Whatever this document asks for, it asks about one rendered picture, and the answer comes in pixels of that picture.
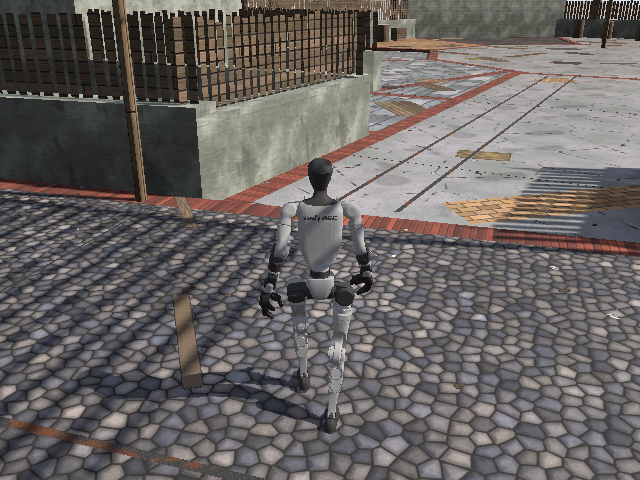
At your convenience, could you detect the robot right forearm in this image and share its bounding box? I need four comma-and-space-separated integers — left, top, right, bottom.
356, 240, 372, 277

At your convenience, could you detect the robot left forearm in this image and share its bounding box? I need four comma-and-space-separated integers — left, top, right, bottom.
262, 243, 284, 293

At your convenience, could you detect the robot right hand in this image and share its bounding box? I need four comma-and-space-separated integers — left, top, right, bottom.
350, 272, 373, 295

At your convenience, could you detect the humanoid robot torso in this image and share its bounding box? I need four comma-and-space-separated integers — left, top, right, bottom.
297, 196, 343, 300

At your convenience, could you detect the robot right upper arm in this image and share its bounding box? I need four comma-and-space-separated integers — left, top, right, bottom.
341, 201, 367, 255

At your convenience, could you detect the robot left foot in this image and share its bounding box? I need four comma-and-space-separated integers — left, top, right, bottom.
297, 367, 311, 391

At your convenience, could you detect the robot left upper arm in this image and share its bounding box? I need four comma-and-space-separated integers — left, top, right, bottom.
274, 201, 300, 258

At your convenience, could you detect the robot left hand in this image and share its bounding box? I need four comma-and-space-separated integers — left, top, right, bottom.
259, 290, 283, 319

